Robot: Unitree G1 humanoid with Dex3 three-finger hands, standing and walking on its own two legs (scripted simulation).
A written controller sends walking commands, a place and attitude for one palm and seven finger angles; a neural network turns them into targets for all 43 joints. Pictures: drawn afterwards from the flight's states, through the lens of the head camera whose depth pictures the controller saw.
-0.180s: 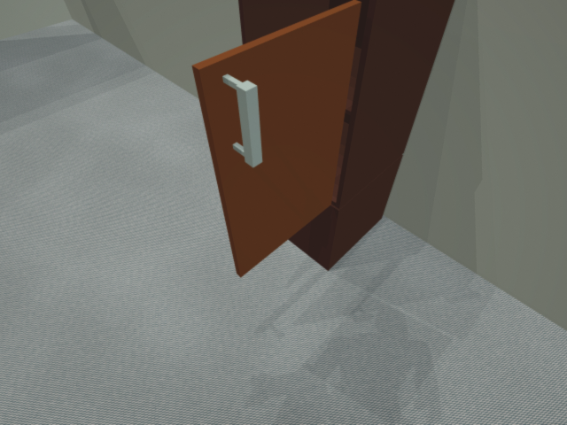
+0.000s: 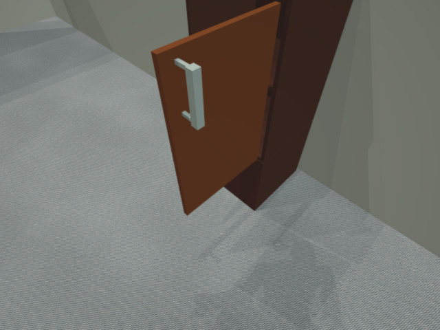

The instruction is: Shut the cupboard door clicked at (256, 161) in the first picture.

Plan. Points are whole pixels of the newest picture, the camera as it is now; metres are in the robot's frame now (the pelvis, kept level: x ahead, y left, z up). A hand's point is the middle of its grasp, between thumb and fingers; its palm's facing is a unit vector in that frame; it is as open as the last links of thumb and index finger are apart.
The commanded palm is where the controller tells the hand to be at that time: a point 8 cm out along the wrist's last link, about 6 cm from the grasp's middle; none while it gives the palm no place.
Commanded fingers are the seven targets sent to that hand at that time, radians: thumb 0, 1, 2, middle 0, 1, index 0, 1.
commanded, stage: stand and wait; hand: left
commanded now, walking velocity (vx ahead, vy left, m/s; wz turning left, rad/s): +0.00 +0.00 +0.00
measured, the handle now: (189, 95) +0.54 +0.10 +0.14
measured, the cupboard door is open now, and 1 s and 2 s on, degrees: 89 89 89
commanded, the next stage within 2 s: look at it before walking up in 0.10 s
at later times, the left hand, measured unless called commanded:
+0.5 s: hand out of the picture +0.05 +0.24 -0.16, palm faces +0.01 -0.95 -0.30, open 7.4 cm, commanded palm none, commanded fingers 0.00 0.90 0.90 -0.20 -0.30 -0.20 -0.30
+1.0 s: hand out of the picture +0.05 +0.22 -0.17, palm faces -0.05 -0.96 -0.28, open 7.4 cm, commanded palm none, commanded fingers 0.00 0.90 0.90 -0.20 -0.30 -0.20 -0.30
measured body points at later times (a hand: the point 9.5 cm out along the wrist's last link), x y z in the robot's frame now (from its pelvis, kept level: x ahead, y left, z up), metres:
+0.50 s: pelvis -0.01 +0.00 +0.00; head +0.01 +0.00 +0.45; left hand +0.05 +0.28 -0.14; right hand +0.05 -0.27 -0.15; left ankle -0.01 +0.13 -0.75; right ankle -0.02 -0.09 -0.75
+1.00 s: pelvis -0.01 +0.01 -0.01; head +0.01 +0.00 +0.44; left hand +0.05 +0.27 -0.15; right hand +0.04 -0.26 -0.16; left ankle -0.01 +0.13 -0.75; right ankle -0.02 -0.09 -0.75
